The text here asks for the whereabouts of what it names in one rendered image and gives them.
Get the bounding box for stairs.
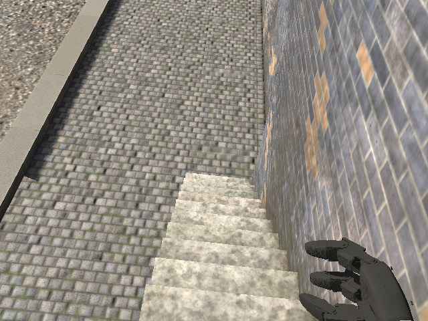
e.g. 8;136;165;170
139;173;314;321

